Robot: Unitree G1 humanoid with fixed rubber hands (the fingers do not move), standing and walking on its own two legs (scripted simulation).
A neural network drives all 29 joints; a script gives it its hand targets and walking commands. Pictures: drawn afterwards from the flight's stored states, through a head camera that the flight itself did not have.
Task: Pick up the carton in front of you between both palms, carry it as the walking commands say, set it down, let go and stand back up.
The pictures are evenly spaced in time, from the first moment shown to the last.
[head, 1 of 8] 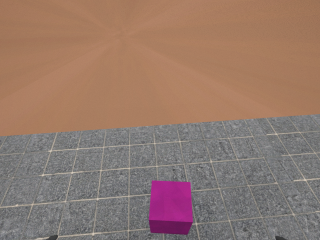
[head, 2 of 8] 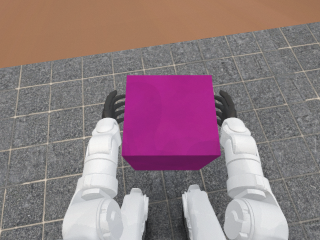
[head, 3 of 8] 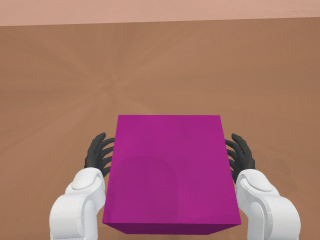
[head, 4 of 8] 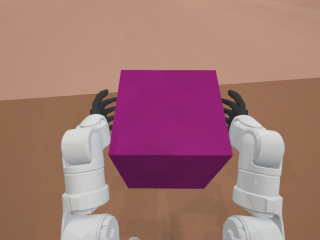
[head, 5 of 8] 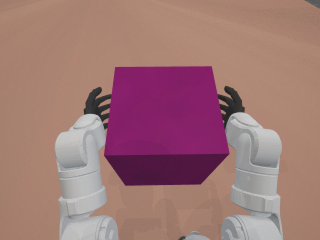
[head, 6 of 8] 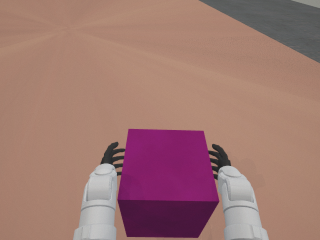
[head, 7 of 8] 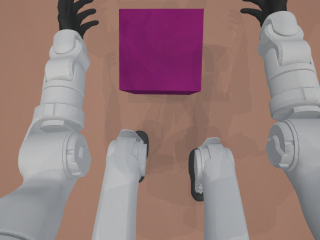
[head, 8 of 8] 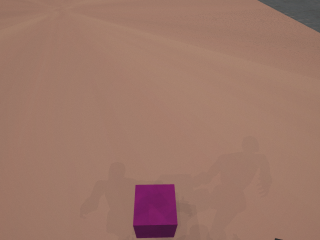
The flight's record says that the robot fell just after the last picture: no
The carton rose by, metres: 0.98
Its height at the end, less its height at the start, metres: +0.25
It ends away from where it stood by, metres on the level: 5.07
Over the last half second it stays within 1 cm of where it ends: yes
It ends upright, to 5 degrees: yes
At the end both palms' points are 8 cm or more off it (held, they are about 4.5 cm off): yes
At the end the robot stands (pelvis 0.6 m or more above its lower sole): yes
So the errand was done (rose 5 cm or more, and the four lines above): yes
